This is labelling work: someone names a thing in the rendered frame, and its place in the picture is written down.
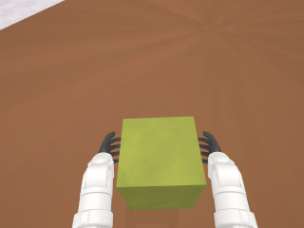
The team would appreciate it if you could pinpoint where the carton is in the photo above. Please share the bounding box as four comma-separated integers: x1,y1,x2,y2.
116,116,207,210

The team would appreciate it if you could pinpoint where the right robot hand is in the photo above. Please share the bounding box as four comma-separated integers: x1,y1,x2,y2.
198,131,221,164

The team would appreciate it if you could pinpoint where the left robot forearm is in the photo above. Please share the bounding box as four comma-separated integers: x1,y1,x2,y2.
72,152,114,228

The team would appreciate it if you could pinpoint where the right robot forearm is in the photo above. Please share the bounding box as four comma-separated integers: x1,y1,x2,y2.
208,151,258,228

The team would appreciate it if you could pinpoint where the left robot hand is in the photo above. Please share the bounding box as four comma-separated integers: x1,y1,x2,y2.
99,131,122,163

